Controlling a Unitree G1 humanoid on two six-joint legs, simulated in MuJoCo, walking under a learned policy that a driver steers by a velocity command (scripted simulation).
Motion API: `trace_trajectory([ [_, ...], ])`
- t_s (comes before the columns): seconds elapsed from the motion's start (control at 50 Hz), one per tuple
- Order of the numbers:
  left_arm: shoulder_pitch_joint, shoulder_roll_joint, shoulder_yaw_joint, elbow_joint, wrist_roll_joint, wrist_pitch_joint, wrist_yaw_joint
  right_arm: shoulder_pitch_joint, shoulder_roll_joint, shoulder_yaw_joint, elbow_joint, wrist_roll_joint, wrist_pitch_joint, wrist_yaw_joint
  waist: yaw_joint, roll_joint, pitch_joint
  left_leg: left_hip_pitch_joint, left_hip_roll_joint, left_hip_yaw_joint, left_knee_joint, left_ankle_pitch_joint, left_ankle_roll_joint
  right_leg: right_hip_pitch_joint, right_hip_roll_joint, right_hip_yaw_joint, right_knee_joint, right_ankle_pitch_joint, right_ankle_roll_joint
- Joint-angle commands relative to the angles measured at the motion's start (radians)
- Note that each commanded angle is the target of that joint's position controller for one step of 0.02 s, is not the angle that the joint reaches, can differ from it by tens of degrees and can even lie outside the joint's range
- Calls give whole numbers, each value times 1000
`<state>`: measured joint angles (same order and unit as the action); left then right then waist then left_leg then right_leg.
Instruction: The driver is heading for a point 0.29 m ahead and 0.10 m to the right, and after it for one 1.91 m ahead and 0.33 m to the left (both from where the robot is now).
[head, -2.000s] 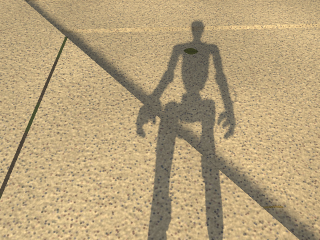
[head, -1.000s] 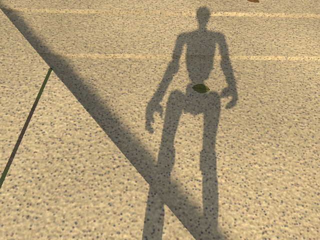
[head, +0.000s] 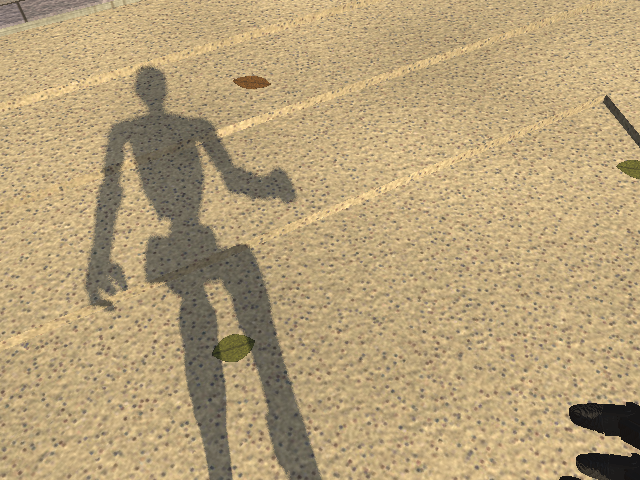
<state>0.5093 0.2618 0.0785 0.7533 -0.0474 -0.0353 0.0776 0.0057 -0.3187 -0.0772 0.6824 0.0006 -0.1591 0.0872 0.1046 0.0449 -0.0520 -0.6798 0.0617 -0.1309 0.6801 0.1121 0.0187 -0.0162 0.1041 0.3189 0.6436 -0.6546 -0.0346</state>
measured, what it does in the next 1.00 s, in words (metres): goes down: left foot 0.15 m lower, then right foot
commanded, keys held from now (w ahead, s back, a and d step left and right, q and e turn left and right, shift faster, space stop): w+e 0.42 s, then w+q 0.42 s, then q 0.16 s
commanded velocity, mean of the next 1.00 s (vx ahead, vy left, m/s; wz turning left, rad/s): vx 0.48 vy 0.00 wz -0.16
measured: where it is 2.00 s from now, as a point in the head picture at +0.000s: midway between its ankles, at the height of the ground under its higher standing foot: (336, 400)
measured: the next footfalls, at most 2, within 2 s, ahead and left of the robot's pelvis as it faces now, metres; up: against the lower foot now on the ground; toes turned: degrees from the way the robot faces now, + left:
left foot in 0.12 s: +0.26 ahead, +0.22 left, -0.15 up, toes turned -8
right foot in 0.70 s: +0.51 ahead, -0.09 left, -0.15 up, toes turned -15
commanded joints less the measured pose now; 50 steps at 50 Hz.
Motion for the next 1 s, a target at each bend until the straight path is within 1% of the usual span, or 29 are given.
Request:
trace_trajectory([
  [0.02, -63, 163, 48, -66, 30, 0, 9, -81, -35, -1, -69, -5, -16, 25, -21, -75, 98, 377, -26, 13, -73, 411, -15, -396, -144, 131, -84, 221, -102],
  [0.06, -125, 141, 37, -68, 29, -2, -5, 180, -82, -34, 14, 40, 24, -4, -158, -117, 64, 556, 17, -21, -112, 331, -49, -348, -106, 95, 114, 215, -65],
  [0.08, -152, 153, 34, -58, 27, -6, -21, 309, -124, -56, 59, 47, 34, -19, -240, -107, 31, 637, 27, 16, -185, 298, -68, -279, -84, 55, 290, 338, -21],
  [0.1, -140, 155, 31, -27, 34, -8, -40, 455, -176, -78, 110, 37, 39, -27, -315, -71, -17, 783, 35, 57, -179, 244, -76, -309, -69, 12, 518, 421, 33],
  [0.12, -77, 68, 12, 17, 34, -22, -58, 583, -173, -70, 162, 12, 39, -29, -346, 45, -36, 949, 113, -28, -156, 207, -45, -480, 24, 2, 866, 4, 80],
  [0.14, 125, -85, -20, 37, 37, -35, -70, 594, -211, -40, 192, -39, 29, -12, -204, 386, -80, 1056, 174, -111, 74, 569, -79, -719, 64, 62, 1247, -286, 79],
  [0.16, 338, -87, -28, 50, 1, -41, -64, 560, -246, -50, 191, -40, 56, -2, -73, 649, -188, 1040, 296, -351, -28, 626, 12, -803, 36, -20, 1433, -227, 105],
  [0.18, 269, -28, -27, -3, -45, -33, -41, 543, -245, -62, 212, -13, 78, -1, -69, 473, -219, 961, 384, -600, -282, -108, 124, -885, -9, -111, 1367, -31, 94],
  [0.2, 70, 50, -11, -15, -31, -10, -11, 421, -123, -28, 184, -6, 82, -11, -108, 154, -72, 756, 304, -556, -458, -497, 82, -859, -82, -199, 1255, 139, 60],
  [0.22, 16, 49, -10, -56, -51, 1, -7, 315, -163, -29, 185, -22, 72, -26, -65, 259, -42, 605, 395, -629, -475, -572, 143, -860, -128, -183, 1307, 237, 35],
  [0.24, -63, 105, -1, -84, -28, 23, -6, 175, -113, -7, 134, -40, 53, -35, -49, 148, 40, 416, 375, -542, -461, -551, 132, -792, -201, -146, 1105, 365, 7],
  [0.26, -123, 121, 19, -73, 5, 33, -14, 146, -55, 2, 148, -33, 39, -51, -57, 115, 92, 293, 317, -380, -415, -561, 111, -717, -228, -90, 967, 422, -16],
  [0.3, -169, 89, 26, -102, 24, 30, -25, 183, -56, 5, 183, -18, 28, -76, -52, 124, 120, 272, 221, -177, -450, -443, 86, -702, -215, -95, 744, 501, -7],
  [0.36, -237, 31, 15, -121, 30, 17, -41, 326, -40, 3, 227, -29, 30, -104, -94, 53, 94, 459, 242, -86, -465, -184, 142, -787, -188, -85, 552, 580, 16],
  [0.46, -392, -13, 2, -157, 29, 5, -80, 451, -24, 3, 258, -6, 60, -111, -157, -29, 133, 594, 205, 92, -508, -83, 110, -801, -135, -164, 227, 754, 6],
  [0.54, -533, -33, -13, -212, 38, -19, -113, 496, -50, 5, 280, 15, 85, -106, -181, -18, 191, 623, 187, 126, -505, 28, 123, -734, -158, -305, 81, 759, 8],
  [0.62, -634, -19, -15, -262, 21, -42, -131, 514, -83, -4, 283, 21, 113, -101, -191, 16, 200, 740, 221, 81, -421, 147, 150, -702, -126, -341, -46, 551, 0],
  [0.66, -512, 40, 12, -241, 24, -53, -127, 484, -109, -12, 279, 26, 116, -103, -101, 87, 97, 725, 203, 89, -267, 442, 130, -441, -70, -367, -127, 517, -37],
  [0.68, -328, 101, 40, -187, 35, -57, -119, 447, -101, -7, 274, 28, 113, -102, -3, 89, -20, 632, 149, 126, -70, 478, 100, -160, -71, -356, -147, 602, -80],
  [0.7, -104, 202, 68, -140, 59, -53, -96, 414, -63, 8, 229, 6, 96, -99, 76, -8, -218, 350, 84, 157, 261, 130, 55, 241, -295, -130, -78, 749, -156],
  [0.72, -74, 257, 68, -123, 64, -50, -93, 539, 73, 50, 218, 6, 68, -82, -5, -256, -409, 16, -65, 78, 574, -701, 13, 526, -559, 329, -175, 648, -304],
  [0.74, -31, 162, 50, -104, 68, -44, -91, 474, -45, 12, 238, 44, 54, -76, 51, -172, -383, -69, -44, -37, 662, -699, 13, 470, -533, 348, -244, 565, -291],
  [0.76, -117, 123, 34, -92, 60, -44, -86, 377, -65, 0, 193, 60, 58, -83, 16, -188, -191, -139, -3, 18, 658, -614, 9, 323, -490, 159, -273, 608, -237],
  [0.78, -205, 81, 21, -89, 50, -48, -88, 324, -49, 0, 184, 49, 66, -92, -24, -130, -99, -107, 39, 42, 604, -529, 5, 159, -438, 40, -318, 639, -204],
  [0.8, -270, 45, 14, -84, 49, -53, -93, 312, -41, -6, 187, 29, 80, -99, -65, -127, -35, -50, 63, 45, 554, -478, 0, 20, -400, -43, -367, 637, -181],
  [0.84, -331, 23, 14, -67, 58, -69, -101, 366, 10, -5, 200, 30, 116, -96, -129, -134, 4, 79, 80, 33, 513, -403, -5, -149, -374, -144, -461, 610, -163],
  [0.9, -358, 62, 24, -37, 73, -86, -87, 329, 6, -14, 164, 18, 146, -107, -165, -104, 62, 63, 61, 27, 439, -333, -26, -218, -383, -292, -468, 935, -170],
  [0.94, -354, 85, 28, -17, 67, -78, -66, 285, 7, -13, 134, 7, 148, -100, -160, -121, 65, 59, 49, 52, 314, -223, -35, -210, -362, -388, -455, 990, -153],
  [1.0, -335, 120, 34, 2, 58, -57, -40, 167, 27, 2, 81, 4, 141, -69, -119, -120, 63, 126, 27, 112, 106, -67, -30, -199, -341, -476, -426, 964, -126],
])
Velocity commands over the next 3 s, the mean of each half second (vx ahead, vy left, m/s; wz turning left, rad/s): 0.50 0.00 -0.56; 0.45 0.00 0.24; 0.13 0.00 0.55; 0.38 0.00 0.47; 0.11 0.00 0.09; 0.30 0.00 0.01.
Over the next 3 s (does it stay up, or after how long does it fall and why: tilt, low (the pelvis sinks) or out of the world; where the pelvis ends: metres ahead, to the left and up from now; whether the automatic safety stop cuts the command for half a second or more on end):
stays up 0.95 0.25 -0.10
